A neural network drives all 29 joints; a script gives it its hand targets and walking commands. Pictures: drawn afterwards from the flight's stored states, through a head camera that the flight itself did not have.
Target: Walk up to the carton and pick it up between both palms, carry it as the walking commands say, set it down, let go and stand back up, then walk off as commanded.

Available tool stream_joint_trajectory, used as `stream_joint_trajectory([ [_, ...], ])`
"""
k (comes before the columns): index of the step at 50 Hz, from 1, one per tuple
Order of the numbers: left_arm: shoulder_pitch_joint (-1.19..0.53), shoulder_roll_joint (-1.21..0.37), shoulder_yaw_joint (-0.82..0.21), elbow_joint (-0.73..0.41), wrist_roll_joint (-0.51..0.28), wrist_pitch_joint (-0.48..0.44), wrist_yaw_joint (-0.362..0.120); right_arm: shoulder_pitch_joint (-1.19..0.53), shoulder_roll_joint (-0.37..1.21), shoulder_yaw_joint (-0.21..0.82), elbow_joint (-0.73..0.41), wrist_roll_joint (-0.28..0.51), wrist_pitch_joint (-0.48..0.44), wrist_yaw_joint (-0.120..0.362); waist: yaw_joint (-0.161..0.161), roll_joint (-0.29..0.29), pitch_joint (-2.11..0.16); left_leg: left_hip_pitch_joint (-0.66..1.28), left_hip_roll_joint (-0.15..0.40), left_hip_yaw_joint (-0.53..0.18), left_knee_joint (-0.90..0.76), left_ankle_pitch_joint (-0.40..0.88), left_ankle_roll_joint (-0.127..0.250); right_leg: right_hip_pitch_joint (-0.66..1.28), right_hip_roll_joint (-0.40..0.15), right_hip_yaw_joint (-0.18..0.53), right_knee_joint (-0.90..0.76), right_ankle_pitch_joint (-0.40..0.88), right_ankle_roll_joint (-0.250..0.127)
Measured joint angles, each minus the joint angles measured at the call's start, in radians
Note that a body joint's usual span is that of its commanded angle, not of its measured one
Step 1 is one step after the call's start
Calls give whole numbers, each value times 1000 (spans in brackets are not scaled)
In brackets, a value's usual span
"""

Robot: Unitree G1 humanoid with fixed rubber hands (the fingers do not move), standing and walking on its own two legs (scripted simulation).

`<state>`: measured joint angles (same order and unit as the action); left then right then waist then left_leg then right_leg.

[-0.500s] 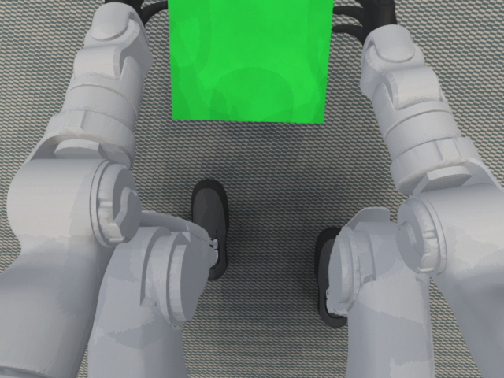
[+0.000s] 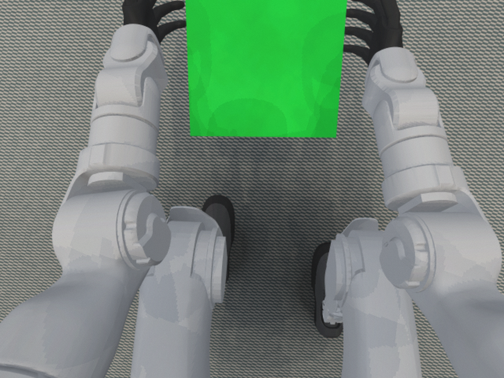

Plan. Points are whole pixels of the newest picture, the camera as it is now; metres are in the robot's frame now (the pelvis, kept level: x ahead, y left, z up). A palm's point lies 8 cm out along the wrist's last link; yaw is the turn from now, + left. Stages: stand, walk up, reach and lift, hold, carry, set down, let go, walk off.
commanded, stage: reach and lift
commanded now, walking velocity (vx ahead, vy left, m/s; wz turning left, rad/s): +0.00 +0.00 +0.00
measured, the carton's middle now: (261, 67) +0.53 +0.08 -0.22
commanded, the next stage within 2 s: none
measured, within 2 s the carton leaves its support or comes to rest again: neither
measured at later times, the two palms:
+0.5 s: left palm (128, 41) +0.49 +0.22 -0.06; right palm (404, 36) +0.53 -0.07 -0.06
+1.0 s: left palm (87, 22) +0.48 +0.21 +0.02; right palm (445, 14) +0.51 -0.07 +0.02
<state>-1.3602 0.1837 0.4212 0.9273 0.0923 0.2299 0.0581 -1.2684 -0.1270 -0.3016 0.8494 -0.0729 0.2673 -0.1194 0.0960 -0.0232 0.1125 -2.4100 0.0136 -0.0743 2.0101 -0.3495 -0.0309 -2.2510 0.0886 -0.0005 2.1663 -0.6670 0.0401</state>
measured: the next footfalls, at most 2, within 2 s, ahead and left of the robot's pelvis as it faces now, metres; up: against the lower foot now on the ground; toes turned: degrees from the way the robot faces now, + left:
none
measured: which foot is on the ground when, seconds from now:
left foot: down 0.00-1.00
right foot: down 0.00-1.00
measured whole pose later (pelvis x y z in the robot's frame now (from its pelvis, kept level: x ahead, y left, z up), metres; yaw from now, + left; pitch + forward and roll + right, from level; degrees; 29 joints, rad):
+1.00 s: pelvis +0.00 +0.01 +0.09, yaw -1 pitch +45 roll -4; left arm -1.07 -0.02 0.49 0.65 0.22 0.35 0.21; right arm -1.08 0.02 -0.39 0.72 -0.18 0.34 -0.13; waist 0.06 -0.04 -0.15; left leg -2.19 0.00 -0.07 1.73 -0.34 -0.03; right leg -2.05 0.09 0.02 1.85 -0.60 0.04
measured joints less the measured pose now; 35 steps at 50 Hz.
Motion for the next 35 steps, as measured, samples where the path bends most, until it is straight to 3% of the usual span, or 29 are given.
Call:
stream_joint_trajectory([
  [10,90,-57,17,-130,26,25,29,54,40,-21,-68,-15,13,-12,-5,-6,-66,17,-10,-4,-47,0,-1,20,-8,-4,-54,2,-1],
  [18,180,-123,44,-220,57,44,89,83,68,-35,-90,-37,35,-11,-18,-16,-124,36,-2,-4,-93,8,2,31,-1,-2,-107,26,1],
  [29,206,-150,65,-253,84,85,143,90,104,-59,-103,-75,60,-5,-22,-26,-179,77,-13,-4,-150,18,-3,59,10,11,-169,55,7],
  [35,220,-162,69,-256,98,98,143,115,115,-72,-116,-97,70,4,-24,-19,-208,110,-18,-2,-188,20,1,94,4,14,-211,59,8],
])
